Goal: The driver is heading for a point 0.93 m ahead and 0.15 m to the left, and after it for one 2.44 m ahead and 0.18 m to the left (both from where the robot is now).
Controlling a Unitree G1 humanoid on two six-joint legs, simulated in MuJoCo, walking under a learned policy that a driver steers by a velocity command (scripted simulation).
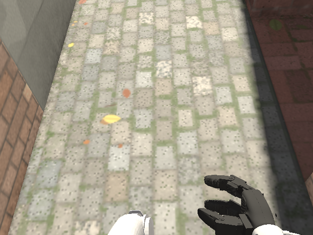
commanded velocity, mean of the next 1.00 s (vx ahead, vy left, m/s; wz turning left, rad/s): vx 0.19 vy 0.00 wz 0.42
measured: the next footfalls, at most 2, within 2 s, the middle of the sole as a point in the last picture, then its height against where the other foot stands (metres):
left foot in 0.04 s outside the picture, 0.17 m higher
right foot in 0.60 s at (204, 225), level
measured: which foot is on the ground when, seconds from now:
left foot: up 0.00-0.02, down 0.04-0.62, up 0.64-1.00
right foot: down 0.00-0.06, up 0.08-0.58, down 0.60-1.00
